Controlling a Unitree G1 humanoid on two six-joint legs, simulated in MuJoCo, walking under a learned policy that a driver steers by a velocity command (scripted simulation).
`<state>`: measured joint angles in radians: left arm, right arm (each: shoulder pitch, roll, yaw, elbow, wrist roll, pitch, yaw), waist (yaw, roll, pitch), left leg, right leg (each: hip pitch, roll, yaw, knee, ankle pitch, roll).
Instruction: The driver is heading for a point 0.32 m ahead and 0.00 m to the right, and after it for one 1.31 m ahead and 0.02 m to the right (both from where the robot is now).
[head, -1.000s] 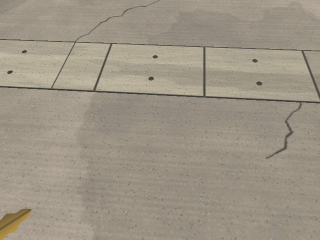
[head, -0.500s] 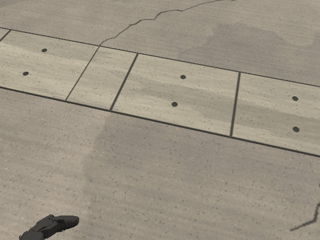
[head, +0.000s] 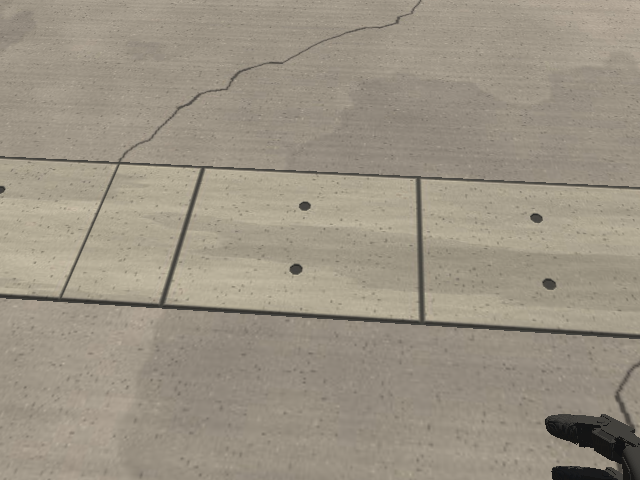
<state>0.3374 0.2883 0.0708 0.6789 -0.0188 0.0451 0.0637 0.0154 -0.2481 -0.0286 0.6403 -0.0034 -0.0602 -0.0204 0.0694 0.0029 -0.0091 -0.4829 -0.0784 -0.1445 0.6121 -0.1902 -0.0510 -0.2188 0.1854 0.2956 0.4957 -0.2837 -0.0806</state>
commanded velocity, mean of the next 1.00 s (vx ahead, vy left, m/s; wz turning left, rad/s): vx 0.08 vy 0.00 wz -0.13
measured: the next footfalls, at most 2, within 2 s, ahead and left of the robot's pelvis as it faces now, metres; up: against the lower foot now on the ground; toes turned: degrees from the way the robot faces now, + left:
left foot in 0.04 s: +0.13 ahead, +0.12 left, +0.00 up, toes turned -10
right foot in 0.46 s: +0.00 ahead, -0.12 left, +0.00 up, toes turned -9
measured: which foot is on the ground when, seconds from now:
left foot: up 0.00-0.02, down 0.04-0.48, up 0.50-0.70, down 0.72-0.76, up 0.78-1.00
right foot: down 0.00-0.04, up 0.06-0.44, down 0.46-1.00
